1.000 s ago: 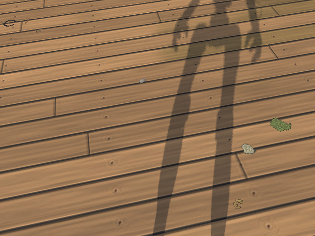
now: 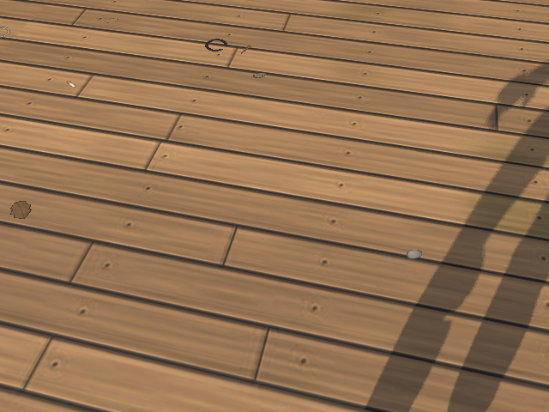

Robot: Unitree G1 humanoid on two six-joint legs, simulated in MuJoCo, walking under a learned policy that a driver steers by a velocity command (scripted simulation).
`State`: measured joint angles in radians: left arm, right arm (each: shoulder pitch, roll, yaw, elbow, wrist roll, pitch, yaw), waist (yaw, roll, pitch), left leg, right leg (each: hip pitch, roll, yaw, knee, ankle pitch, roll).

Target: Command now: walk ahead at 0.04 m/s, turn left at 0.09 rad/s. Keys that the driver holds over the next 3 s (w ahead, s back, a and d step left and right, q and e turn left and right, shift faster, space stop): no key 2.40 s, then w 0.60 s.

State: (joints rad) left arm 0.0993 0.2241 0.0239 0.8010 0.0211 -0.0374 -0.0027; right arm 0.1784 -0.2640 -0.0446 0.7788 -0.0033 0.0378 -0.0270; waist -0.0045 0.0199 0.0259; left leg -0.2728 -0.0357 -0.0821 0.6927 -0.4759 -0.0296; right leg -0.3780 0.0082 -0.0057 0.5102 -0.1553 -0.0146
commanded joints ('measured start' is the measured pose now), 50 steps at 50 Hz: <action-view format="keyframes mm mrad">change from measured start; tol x2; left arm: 1 -83 148 33 -54 -11 12 3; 4 -12 142 32 -28 -6 8 -3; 6 -49 123 28 -22 -4 3 1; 10 -18 116 31 19 -15 3 13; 31 -11 128 41 198 -21 41 37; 50 37 110 33 278 -22 47 46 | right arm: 1 118 -61 -23 8 0 12 0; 4 72 -133 -37 16 -11 12 4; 6 45 -83 -23 21 -13 -10 5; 8 39 -93 -26 33 -15 -32 1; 15 83 -85 -20 88 -4 -46 -2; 30 97 -66 -4 186 -3 -53 -3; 50 154 -40 17 270 -3 -57 -7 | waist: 1 -60 -160 -121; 3 -17 -108 -98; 4 17 -24 -59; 8 15 7 -52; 11 12 8 -73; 17 7 -4 -39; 50 10 -14 14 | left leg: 1 100 43 18 -222 205 1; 2 140 43 13 -238 285 12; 3 135 79 -24 -256 289 36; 4 30 82 -36 -246 163 72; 5 -30 80 -39 -268 101 82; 6 -45 84 -40 -282 114 75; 10 -6 81 -31 -265 308 51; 23 24 72 -11 -281 380 54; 50 7 54 23 -336 275 52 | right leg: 1 99 -185 218 -156 89 -110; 3 50 -124 153 -149 -135 -41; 4 85 -74 95 -145 -201 -14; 6 164 -64 77 -88 -103 -3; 9 209 -63 65 -29 120 -23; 11 224 -60 60 -17 166 -25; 24 246 -49 57 -27 185 -5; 50 234 -38 55 -65 100 2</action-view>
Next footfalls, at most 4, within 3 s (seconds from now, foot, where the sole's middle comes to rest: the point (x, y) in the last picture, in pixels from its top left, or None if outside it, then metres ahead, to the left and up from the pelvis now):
none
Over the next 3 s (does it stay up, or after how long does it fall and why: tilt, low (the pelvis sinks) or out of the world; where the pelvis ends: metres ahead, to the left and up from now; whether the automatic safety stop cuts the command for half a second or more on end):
stays up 0.21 -0.02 0.01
